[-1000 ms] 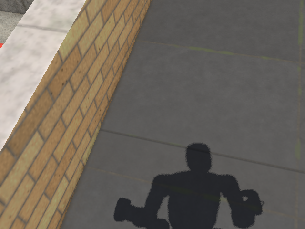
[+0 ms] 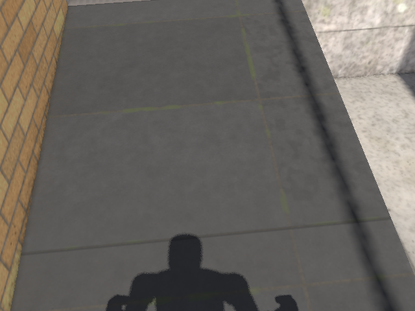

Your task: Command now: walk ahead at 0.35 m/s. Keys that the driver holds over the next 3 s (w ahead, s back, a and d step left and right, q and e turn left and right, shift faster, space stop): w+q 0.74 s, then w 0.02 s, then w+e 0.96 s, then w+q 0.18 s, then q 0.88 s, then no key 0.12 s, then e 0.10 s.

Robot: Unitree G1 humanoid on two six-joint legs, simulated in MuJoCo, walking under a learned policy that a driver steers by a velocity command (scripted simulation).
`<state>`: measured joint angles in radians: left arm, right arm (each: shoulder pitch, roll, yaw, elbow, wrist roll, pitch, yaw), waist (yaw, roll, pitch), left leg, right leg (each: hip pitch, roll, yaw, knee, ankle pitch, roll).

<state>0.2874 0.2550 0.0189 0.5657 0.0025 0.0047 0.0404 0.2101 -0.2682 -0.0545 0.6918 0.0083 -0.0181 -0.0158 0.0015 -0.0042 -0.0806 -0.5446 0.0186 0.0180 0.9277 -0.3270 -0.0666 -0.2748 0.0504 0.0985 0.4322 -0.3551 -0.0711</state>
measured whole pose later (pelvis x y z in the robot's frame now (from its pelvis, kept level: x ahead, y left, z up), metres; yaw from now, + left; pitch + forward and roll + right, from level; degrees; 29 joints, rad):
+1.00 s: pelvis +0.42 +0.15 +0.04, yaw +24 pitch +1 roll -2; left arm 0.43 0.28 0.05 0.83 -0.01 -0.07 0.00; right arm 0.06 -0.24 0.02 0.55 0.01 -0.04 0.04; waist 0.10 0.01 0.03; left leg -0.53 0.07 0.02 0.66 -0.27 -0.01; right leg -0.01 -0.05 -0.09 0.35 -0.49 0.00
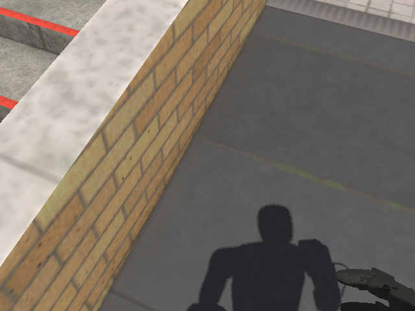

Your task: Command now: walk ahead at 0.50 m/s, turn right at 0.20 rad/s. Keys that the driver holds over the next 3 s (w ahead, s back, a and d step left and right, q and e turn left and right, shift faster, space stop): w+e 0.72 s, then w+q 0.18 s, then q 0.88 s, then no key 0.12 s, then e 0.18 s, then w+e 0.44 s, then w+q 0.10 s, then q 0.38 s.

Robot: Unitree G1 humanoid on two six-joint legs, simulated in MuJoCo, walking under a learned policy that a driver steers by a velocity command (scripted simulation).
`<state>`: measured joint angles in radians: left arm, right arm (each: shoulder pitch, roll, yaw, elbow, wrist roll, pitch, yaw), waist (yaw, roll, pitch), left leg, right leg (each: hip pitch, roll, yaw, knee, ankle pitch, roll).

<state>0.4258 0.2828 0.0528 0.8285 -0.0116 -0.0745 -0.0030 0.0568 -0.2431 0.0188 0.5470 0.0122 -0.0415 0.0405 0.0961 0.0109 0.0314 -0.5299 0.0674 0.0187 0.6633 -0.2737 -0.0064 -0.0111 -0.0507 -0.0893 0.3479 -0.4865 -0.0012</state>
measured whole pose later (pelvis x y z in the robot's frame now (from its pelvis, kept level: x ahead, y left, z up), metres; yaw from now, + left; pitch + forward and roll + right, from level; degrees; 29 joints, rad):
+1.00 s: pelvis +0.54 -0.15 +0.08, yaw -25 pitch +3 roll +2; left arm 0.40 0.23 0.01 0.80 0.00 -0.03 0.02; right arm 0.02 -0.20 0.01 0.64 0.00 -0.06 0.04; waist 0.07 0.02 0.01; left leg -0.78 0.03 0.12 0.82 -0.16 0.03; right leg 0.09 0.05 0.07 0.17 -0.44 -0.08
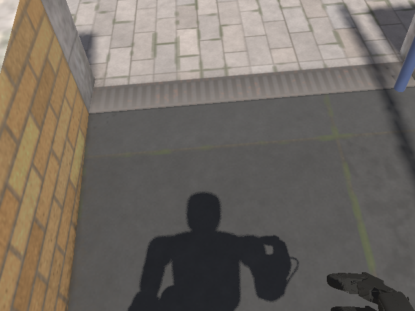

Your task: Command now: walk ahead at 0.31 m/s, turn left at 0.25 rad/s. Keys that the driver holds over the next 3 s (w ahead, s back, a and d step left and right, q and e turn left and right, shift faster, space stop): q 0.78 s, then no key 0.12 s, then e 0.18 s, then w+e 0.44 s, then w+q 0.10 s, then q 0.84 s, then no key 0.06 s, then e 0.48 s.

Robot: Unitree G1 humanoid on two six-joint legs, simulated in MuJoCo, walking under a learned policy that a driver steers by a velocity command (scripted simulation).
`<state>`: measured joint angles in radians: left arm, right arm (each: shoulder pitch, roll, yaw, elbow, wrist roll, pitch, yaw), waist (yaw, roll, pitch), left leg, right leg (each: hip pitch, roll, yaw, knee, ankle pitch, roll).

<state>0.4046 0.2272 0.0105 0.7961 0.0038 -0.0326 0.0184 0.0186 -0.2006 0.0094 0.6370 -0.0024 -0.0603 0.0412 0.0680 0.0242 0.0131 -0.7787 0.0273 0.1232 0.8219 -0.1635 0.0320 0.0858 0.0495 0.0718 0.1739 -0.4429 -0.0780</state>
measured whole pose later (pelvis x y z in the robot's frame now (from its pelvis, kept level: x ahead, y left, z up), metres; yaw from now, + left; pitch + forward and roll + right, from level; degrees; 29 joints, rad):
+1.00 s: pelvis +0.15 +0.01 +0.02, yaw +32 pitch +2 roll -1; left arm 0.18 0.26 0.05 0.70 0.01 0.04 0.06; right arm 0.22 -0.22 -0.01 0.63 -0.02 0.06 0.00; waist 0.03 -0.04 0.00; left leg -0.33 0.00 0.01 0.61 -0.47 -0.02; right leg -0.51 -0.08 -0.01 0.94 -0.60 0.04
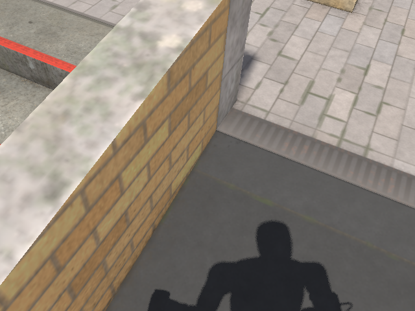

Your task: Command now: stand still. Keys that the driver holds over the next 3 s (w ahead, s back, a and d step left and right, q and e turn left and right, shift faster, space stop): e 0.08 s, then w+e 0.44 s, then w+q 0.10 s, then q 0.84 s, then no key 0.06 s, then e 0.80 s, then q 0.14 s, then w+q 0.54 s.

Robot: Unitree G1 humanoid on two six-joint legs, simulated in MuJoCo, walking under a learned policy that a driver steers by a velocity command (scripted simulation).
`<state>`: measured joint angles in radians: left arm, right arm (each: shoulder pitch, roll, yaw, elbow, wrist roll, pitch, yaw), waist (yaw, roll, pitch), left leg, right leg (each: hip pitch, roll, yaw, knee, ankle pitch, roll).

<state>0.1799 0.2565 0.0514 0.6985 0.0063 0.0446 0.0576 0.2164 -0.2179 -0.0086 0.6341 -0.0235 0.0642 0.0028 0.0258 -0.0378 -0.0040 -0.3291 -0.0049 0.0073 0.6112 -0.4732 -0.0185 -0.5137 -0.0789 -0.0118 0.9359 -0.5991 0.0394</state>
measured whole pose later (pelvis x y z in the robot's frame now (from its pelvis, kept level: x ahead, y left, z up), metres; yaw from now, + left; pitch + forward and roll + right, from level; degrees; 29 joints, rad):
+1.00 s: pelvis +0.25 -0.18 +0.04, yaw -11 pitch +1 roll +1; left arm 0.28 0.26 0.03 0.74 0.00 0.04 0.09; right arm 0.08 -0.22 -0.03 0.64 0.02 0.01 0.05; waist 0.01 0.03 0.06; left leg -0.54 -0.05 0.13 0.66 -0.30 0.04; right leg -0.04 0.01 -0.22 0.55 -0.53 -0.05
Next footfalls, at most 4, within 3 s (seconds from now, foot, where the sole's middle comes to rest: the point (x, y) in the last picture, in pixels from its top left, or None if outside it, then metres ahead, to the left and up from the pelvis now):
0.54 right None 0.13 -0.22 -0.73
0.98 left None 0.42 -0.16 -0.69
1.44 right None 0.42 -0.39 -0.68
1.76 left None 0.33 -0.15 -0.71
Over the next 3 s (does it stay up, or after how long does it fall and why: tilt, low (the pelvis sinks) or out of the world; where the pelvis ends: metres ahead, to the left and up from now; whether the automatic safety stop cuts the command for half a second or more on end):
stays up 0.42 -0.36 0.08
